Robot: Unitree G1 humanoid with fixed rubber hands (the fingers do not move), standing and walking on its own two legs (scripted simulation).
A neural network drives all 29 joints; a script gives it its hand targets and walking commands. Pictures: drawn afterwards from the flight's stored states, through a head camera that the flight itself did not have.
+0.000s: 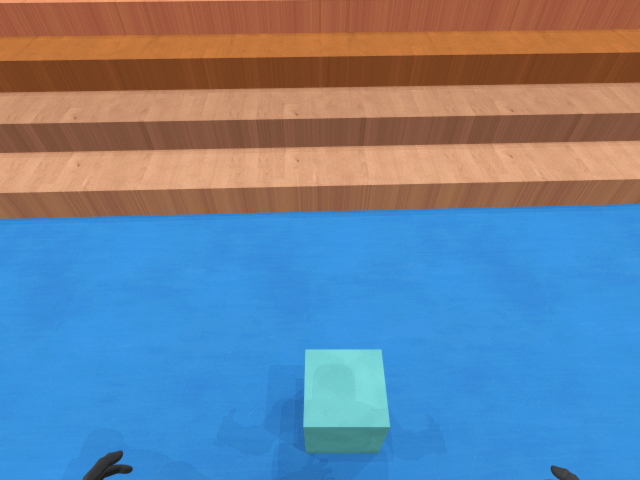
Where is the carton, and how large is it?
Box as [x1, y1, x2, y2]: [303, 349, 389, 452]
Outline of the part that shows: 305,349 303,428 306,452 378,452 389,428 381,350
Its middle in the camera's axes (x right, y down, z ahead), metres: +0.06 +0.47 +1.10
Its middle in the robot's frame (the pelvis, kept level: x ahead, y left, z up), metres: +0.44 -0.04 -0.66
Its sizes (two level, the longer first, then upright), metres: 0.210 0.200 0.250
